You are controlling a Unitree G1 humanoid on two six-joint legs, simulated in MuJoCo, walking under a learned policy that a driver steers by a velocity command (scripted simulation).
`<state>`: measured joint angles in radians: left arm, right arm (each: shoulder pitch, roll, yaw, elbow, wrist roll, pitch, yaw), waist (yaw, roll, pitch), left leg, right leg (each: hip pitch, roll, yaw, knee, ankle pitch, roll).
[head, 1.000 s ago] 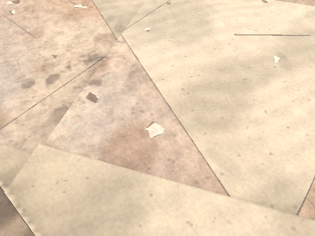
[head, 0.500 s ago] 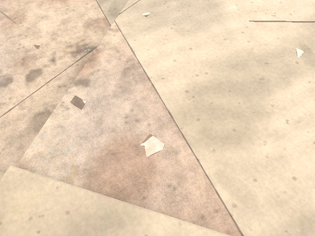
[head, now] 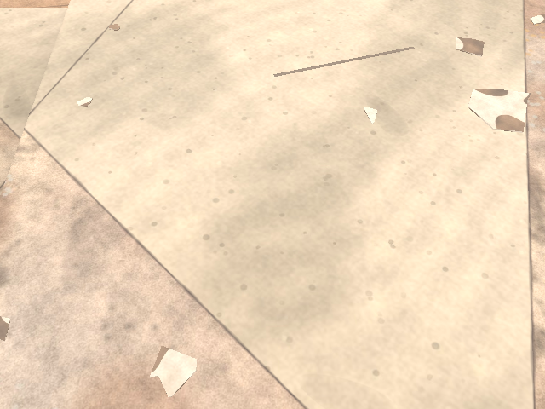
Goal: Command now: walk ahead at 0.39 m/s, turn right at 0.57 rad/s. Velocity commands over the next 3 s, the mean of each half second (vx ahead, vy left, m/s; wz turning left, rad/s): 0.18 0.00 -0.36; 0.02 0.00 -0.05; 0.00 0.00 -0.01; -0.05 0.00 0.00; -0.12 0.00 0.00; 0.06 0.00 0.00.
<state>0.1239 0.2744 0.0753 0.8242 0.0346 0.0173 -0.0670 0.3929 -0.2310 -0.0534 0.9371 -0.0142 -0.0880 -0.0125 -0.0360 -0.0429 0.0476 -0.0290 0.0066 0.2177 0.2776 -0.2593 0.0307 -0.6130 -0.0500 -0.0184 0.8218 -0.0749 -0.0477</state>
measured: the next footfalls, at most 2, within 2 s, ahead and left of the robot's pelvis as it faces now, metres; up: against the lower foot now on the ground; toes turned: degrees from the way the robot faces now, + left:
right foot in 0.14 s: +0.20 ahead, -0.09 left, +0.00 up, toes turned -9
left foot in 0.64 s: +0.17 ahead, +0.10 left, +0.00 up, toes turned -10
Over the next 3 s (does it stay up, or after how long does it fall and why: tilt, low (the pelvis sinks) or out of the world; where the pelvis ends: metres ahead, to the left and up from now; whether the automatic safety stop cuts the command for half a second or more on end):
stays up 0.04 -0.02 -0.01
